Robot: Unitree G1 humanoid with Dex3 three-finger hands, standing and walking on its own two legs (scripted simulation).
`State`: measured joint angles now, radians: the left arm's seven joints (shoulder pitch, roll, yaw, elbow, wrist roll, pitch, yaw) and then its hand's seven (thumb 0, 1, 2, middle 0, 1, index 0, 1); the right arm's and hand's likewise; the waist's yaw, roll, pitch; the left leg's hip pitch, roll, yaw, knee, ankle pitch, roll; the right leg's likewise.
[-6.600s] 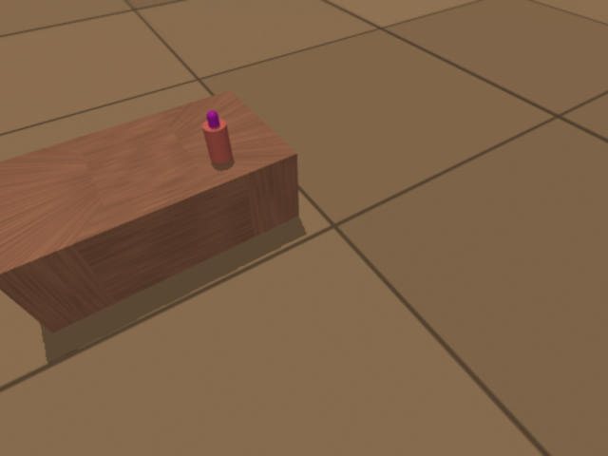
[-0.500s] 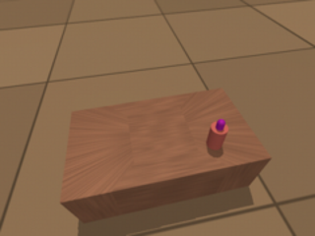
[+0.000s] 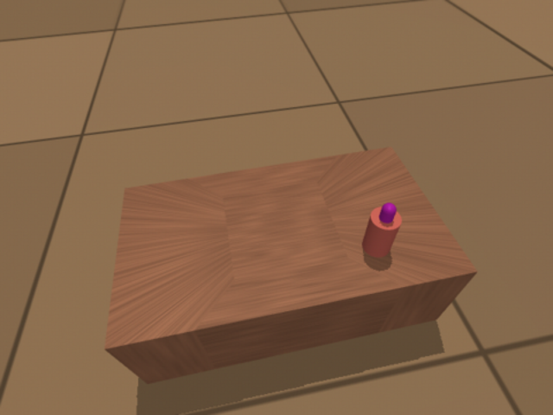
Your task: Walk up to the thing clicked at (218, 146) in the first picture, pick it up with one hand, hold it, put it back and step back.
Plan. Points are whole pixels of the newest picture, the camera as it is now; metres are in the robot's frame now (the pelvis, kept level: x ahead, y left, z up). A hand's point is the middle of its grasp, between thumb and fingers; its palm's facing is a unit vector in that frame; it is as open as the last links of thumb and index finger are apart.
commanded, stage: stand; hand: right
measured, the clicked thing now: (382, 227) +0.68 -0.28 -0.32
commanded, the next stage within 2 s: walk up in 0.70 s
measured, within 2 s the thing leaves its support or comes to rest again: neither
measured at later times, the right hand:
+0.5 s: hand out of the picture +0.08 -0.25 -0.16, palm faces -0.04 +0.94 -0.34, open 7.4 cm
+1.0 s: hand out of the picture +0.06 -0.40 -0.16, palm faces -0.09 +0.84 -0.54, open 7.4 cm
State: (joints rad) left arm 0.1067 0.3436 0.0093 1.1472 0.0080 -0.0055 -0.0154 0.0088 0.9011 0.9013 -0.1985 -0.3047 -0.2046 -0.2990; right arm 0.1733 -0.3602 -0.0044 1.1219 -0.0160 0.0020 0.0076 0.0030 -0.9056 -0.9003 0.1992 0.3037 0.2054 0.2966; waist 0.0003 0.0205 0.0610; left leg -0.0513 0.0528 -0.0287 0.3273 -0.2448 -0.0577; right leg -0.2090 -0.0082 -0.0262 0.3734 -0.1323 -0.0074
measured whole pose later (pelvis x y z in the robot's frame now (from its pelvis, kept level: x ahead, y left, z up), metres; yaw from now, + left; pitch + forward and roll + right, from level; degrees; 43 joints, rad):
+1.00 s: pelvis +0.04 -0.08 -0.03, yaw +2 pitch -2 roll +1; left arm 0.15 0.47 0.16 0.88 0.05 0.09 -0.11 0.01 0.90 0.90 -0.19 -0.30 -0.20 -0.30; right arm 0.35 -0.44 -0.09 0.96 -0.05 -0.04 -0.07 0.00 -0.90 -0.90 0.21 0.30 0.21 0.30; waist 0.01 -0.05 0.14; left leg -0.13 0.15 -0.10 0.59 -0.44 -0.10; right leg -0.39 -0.06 0.06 0.73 -0.31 0.01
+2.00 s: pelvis +0.16 -0.22 -0.03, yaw +15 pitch -1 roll +1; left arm 0.27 0.45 0.05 0.83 0.00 -0.03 0.04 0.01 0.90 0.90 -0.20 -0.31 -0.21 -0.30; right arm 0.10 -0.41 -0.08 0.84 -0.03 0.05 0.03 0.01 -0.91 -0.90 0.20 0.30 0.20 0.30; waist 0.05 0.03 0.21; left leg -0.38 -0.02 -0.01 0.71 -0.30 0.01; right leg -0.27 -0.12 -0.06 0.78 -0.48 0.03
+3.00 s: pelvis +0.11 -0.19 -0.01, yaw +16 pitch -3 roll +0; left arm 0.14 0.34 0.01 1.04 0.00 0.00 -0.02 0.01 0.90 0.90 -0.20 -0.30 -0.21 -0.30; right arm 0.10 -0.36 -0.01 1.01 -0.01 -0.02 0.00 0.00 -0.90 -0.90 0.20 0.30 0.21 0.30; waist 0.02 0.00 0.07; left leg -0.18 0.02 -0.05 0.53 -0.31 -0.03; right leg -0.23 -0.02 0.02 0.54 -0.26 0.02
